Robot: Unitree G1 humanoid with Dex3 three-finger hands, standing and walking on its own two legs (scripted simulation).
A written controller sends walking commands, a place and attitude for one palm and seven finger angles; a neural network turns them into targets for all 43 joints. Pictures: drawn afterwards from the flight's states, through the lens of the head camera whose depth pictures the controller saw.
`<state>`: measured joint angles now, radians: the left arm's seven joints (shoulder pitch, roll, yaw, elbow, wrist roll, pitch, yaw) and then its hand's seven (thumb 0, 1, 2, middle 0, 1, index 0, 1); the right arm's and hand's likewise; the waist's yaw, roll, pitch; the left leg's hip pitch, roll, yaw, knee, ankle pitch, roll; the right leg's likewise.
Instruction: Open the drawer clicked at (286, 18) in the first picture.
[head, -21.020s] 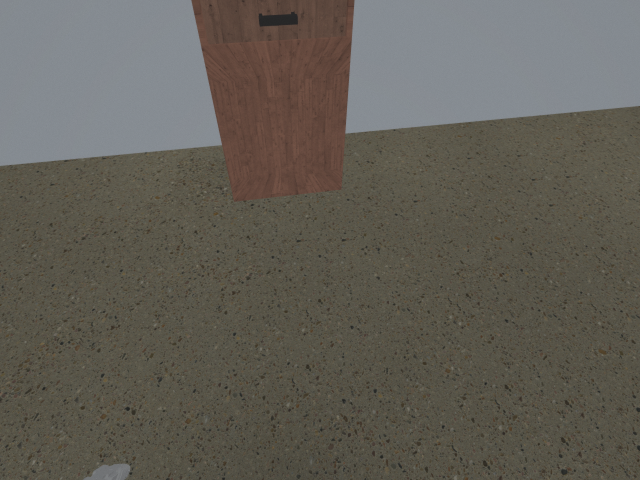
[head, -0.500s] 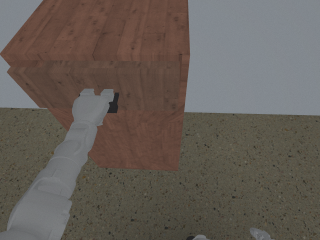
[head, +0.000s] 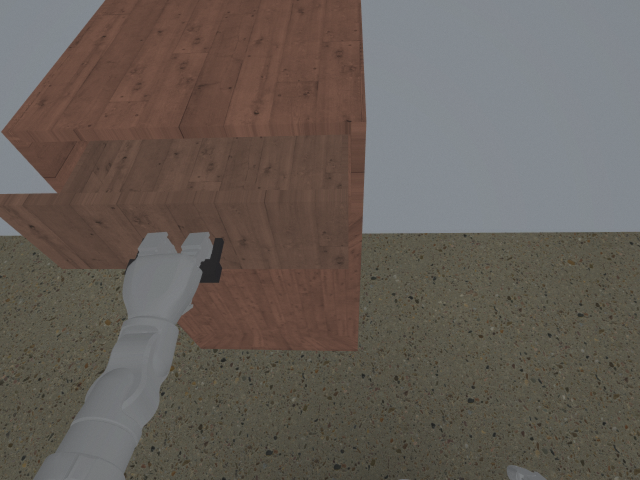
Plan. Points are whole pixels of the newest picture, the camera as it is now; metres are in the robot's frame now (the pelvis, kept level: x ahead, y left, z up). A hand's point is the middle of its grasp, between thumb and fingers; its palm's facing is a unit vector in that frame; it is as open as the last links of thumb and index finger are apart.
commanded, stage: pull the drawer open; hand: left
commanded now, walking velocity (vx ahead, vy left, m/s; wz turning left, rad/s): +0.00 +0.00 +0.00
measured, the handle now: (178, 257) +0.39 +0.22 +0.03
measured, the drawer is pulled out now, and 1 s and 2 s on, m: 0.12 0.30 0.30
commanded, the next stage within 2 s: open the thumb to release the handle in 1.08 s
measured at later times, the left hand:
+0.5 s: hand (161, 381) +0.23 +0.20 +0.01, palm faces -0.01 -0.09 -1.00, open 5.7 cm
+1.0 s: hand (139, 456) +0.16 +0.21 +0.01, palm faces +0.01 -0.10 -1.00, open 5.7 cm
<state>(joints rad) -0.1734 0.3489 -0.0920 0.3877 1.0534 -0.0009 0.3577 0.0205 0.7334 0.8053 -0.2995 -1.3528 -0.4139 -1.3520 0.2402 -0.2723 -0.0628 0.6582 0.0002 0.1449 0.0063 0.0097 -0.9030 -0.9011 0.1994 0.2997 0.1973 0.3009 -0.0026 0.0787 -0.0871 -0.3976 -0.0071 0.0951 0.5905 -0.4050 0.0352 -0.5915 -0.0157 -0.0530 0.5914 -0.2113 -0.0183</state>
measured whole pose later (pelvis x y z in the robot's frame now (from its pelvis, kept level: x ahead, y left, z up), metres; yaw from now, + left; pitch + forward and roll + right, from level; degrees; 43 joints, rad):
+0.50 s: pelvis +0.00 -0.01 +0.00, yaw +1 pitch +7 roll +0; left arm 0.25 0.33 -0.11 0.01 1.08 -0.02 0.33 0.04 0.70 0.79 -0.31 -1.35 -0.42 -1.35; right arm 0.08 -0.22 -0.01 0.58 -0.04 0.09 0.02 0.01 -0.90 -0.90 0.20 0.30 0.20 0.30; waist 0.09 0.06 -0.06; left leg -0.30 0.00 0.08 0.60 -0.42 0.02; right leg -0.51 -0.01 -0.07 0.63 -0.25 -0.03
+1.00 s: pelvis -0.01 -0.02 -0.01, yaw -1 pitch +8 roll +1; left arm 0.63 0.37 -0.05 -0.24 1.04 -0.03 0.45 0.02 0.68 0.75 -0.32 -1.35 -0.42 -1.35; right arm 0.11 -0.25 0.00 0.54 -0.04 0.09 0.02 0.01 -0.90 -0.90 0.20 0.30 0.20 0.30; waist 0.07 0.05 -0.08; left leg -0.39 0.01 0.11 0.73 -0.48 0.02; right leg -0.61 0.00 -0.04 0.75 -0.29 -0.04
